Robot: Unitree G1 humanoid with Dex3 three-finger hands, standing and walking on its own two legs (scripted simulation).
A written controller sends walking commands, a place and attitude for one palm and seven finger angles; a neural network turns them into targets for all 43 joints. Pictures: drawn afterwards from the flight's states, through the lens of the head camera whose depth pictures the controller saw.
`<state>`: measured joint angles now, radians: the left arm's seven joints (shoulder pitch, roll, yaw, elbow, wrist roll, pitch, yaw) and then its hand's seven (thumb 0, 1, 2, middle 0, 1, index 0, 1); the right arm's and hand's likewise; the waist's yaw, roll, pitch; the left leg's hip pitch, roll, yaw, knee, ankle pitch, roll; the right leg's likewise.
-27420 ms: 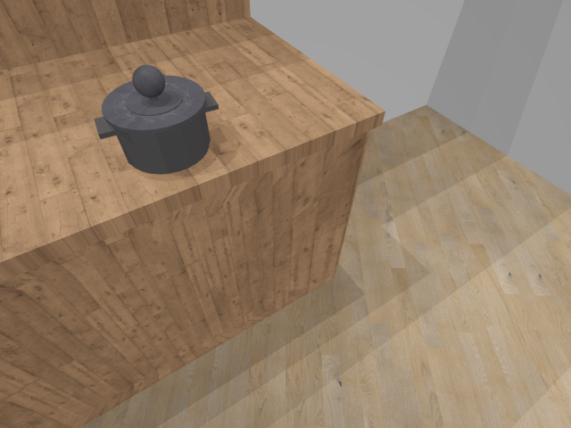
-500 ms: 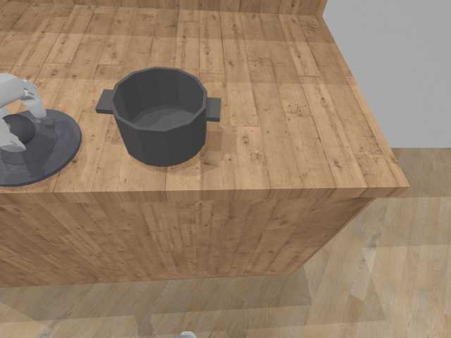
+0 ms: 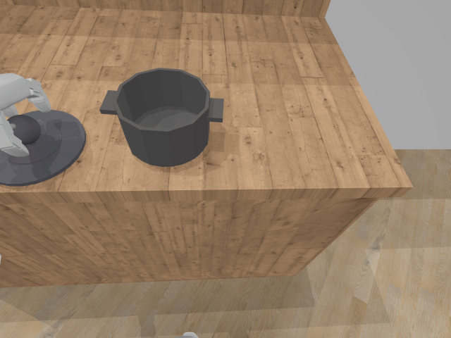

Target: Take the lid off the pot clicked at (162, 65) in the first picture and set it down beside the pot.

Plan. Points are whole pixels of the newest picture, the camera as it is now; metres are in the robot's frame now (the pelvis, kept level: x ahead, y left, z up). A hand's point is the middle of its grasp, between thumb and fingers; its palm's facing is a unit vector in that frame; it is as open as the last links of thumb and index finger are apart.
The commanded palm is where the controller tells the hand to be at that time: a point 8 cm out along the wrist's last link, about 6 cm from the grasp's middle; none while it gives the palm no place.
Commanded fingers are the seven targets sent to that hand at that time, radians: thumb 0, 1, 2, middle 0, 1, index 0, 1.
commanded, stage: raise the empty hand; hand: left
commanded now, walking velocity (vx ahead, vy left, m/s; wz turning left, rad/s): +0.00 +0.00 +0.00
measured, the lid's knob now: (22, 129) +0.45 +0.36 +0.09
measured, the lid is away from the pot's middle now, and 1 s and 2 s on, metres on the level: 0.25 0.25 0.25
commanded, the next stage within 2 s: draw the hand back to the body in 1.24 s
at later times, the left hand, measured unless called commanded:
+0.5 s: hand (3, 88) +0.45 +0.34 +0.18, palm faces -0.33 -0.12 -0.94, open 11.1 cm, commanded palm +0.46 +0.35 +0.25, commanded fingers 0.00 -0.08 0.79 -0.41 -0.74 -0.41 -0.74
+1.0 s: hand out of the picture +0.46 +0.34 +0.23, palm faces -0.25 -0.14 -0.96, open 11.1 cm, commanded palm +0.47 +0.35 +0.31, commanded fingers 0.00 -0.08 0.79 -0.41 -0.74 -0.41 -0.74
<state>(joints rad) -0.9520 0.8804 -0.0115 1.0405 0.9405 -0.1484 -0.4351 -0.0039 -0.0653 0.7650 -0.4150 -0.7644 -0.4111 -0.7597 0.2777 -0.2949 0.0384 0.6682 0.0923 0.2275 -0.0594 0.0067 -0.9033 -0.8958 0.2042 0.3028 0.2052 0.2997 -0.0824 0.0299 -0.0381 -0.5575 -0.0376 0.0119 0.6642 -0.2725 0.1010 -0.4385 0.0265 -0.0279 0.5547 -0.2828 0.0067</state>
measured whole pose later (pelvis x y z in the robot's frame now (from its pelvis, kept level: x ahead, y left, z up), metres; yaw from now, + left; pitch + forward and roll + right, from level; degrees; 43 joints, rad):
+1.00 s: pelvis +0.02 -0.02 +0.01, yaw +0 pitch +8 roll -2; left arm -1.15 0.96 -0.04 1.03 0.94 0.00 -0.52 0.00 -0.08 0.79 -0.43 -0.74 -0.42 -0.74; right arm 0.24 -0.31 0.06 0.66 0.10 0.23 -0.05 0.01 -0.90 -0.90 0.20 0.30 0.20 0.30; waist -0.09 0.04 -0.02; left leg -0.43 -0.04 0.01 0.54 -0.25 0.08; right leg -0.32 0.03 -0.02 0.45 -0.26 0.00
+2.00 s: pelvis +0.02 -0.03 +0.02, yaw +0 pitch +1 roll -1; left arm -0.64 0.69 0.27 0.47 0.10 -0.04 -0.12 0.00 -0.08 0.79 -0.43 -0.74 -0.43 -0.74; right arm 0.21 -0.25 0.09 0.59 0.08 0.10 -0.05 0.01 -0.90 -0.90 0.20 0.30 0.20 0.30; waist 0.02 0.02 0.02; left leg -0.24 -0.04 0.02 0.41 -0.20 0.06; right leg -0.15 0.02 0.00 0.37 -0.23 -0.02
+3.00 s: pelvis +0.03 -0.06 +0.02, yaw -2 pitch -5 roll +0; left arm 0.02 0.43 0.45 -0.23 -0.14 -0.10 0.06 0.01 0.86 0.89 -0.21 -0.32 -0.21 -0.31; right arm 0.13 -0.23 0.04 0.69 0.02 -0.04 -0.07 0.01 -0.90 -0.90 0.20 0.30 0.20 0.30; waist 0.06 0.06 0.03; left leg -0.08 0.01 0.03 0.37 -0.21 0.02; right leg 0.00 0.07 0.01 0.29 -0.22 -0.06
